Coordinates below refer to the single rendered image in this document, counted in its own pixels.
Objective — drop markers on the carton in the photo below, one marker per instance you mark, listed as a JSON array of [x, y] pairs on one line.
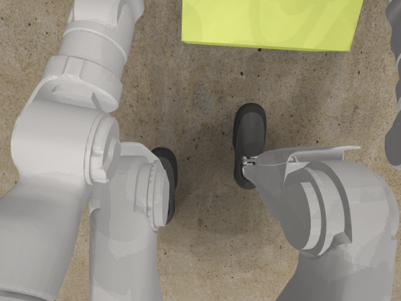
[[300, 25]]

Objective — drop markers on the right robot shin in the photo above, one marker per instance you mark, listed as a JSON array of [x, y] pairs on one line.
[[271, 168]]

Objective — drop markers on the robot left forearm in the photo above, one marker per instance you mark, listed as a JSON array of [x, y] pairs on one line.
[[88, 67]]

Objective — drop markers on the robot right upper arm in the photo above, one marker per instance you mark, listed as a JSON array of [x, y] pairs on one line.
[[393, 143]]

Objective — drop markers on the robot right thigh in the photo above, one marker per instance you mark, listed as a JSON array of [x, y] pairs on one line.
[[336, 214]]

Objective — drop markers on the robot left upper arm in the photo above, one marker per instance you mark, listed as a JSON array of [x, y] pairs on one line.
[[61, 151]]

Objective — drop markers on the robot right forearm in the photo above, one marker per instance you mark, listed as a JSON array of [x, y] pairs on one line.
[[393, 15]]

